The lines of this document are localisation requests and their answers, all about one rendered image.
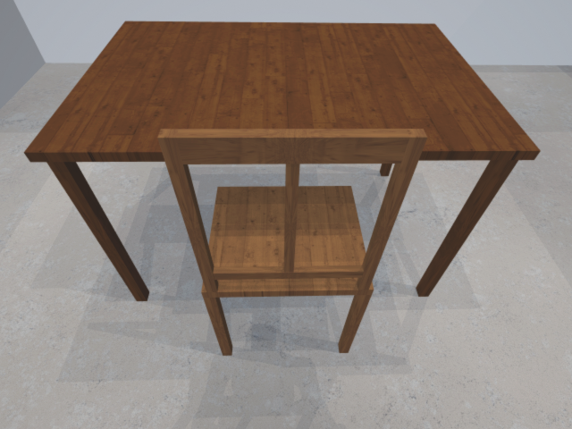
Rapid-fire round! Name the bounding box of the chair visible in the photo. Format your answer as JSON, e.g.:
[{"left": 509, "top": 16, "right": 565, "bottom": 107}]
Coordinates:
[{"left": 157, "top": 129, "right": 427, "bottom": 356}]

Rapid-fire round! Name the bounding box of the table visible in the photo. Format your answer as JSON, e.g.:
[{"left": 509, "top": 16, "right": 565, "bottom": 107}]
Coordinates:
[{"left": 24, "top": 21, "right": 541, "bottom": 301}]

